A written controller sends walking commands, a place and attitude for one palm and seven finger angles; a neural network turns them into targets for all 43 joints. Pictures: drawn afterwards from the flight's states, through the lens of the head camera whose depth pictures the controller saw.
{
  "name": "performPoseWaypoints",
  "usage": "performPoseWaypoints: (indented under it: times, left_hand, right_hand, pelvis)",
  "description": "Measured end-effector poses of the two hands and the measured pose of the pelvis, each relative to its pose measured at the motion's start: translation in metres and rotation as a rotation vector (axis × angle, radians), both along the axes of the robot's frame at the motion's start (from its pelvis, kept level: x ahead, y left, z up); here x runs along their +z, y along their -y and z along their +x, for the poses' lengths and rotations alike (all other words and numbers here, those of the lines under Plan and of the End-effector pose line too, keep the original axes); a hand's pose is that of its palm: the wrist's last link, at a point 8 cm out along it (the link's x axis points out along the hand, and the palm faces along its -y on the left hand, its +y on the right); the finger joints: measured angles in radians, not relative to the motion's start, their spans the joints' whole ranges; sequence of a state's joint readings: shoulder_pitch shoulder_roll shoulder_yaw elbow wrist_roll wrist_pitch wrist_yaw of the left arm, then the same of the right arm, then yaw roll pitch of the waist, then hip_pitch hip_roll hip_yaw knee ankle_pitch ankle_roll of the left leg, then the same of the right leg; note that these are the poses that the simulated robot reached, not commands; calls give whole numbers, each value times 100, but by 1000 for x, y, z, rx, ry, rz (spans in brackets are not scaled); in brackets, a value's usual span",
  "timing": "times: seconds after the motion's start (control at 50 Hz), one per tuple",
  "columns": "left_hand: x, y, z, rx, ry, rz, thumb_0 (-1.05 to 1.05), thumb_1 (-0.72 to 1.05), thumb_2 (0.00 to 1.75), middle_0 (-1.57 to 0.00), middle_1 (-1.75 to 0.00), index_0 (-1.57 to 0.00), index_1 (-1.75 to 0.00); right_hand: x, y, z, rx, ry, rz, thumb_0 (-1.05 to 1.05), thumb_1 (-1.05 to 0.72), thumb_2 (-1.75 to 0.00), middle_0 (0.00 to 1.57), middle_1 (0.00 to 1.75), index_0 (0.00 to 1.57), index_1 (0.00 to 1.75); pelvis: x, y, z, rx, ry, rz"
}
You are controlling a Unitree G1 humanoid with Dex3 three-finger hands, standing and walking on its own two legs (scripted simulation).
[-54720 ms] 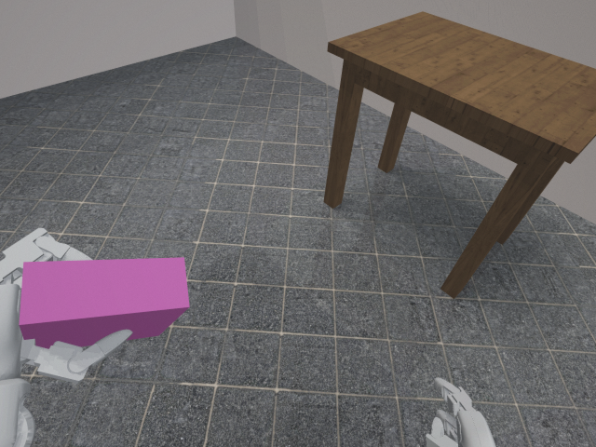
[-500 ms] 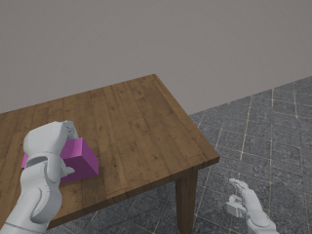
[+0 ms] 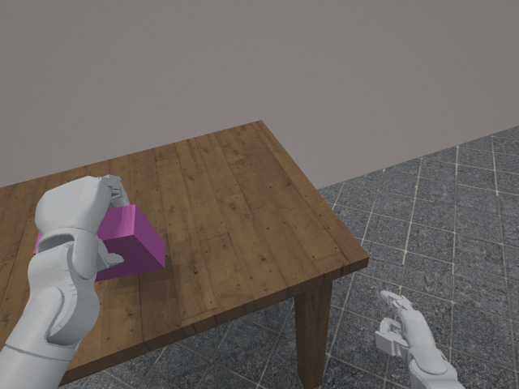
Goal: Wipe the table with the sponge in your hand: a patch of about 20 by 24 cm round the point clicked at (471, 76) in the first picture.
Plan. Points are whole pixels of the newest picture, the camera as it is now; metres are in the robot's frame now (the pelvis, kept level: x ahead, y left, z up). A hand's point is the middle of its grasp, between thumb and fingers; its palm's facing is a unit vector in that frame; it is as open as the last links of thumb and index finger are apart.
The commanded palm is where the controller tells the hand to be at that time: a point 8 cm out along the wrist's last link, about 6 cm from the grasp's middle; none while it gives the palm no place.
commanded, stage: lift the sponge slowly off the table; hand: left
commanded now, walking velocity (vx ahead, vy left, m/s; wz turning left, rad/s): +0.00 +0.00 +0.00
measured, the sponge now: (114, 252) +0.27 +0.29 +0.10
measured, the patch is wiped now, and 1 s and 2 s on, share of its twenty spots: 0.95 0.95 0.95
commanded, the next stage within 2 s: bring the sponge back beside the body in 0.60 s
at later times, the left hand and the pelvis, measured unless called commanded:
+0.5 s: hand (87, 206) +0.27 +0.27 +0.21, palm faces +0.30 -0.16 -0.94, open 9.2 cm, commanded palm +0.21 +0.27 +0.28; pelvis +0.00 +0.02 +0.00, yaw +0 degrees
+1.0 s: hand (87, 226) +0.25 +0.27 +0.19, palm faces +0.26 -0.18 -0.95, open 9.2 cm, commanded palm +0.19 +0.28 +0.26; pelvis -0.01 +0.02 +0.00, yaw +0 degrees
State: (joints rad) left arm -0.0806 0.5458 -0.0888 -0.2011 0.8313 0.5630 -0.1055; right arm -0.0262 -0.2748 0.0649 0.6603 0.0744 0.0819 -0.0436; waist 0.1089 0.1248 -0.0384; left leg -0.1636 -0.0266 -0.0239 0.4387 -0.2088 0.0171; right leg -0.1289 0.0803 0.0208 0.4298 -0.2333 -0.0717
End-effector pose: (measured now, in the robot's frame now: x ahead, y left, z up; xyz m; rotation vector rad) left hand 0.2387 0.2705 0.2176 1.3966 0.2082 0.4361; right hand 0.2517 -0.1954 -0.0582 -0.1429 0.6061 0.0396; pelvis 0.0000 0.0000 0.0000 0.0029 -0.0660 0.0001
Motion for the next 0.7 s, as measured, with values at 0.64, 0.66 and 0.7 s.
performPoseWaypoints:
  times: [0.64, 0.66, 0.7]
  left_hand:
    - [40, -2, -9, -47, 157, -61, -2, -50, 105, -76, -143, -89, -140]
    - [39, -3, -9, -43, 152, -63, -2, -50, 105, -76, -143, -89, -140]
    - [36, -6, -8, -31, 139, -66, -2, -50, 105, -76, -143, -89, -140]
  right_hand:
    - [11, -34, 6, 42, 12, 20, 2, -90, -90, 20, 30, 20, 29]
    - [11, -34, 5, 42, 10, 19, 2, -90, -90, 20, 30, 20, 29]
    - [10, -33, 3, 40, 3, 15, 2, -90, -90, 20, 30, 20, 29]
  pelvis:
    - [1, -18, -5, -1, -2, -5]
    - [1, -18, -6, -1, -3, -5]
    - [1, -17, -7, -3, -5, -5]
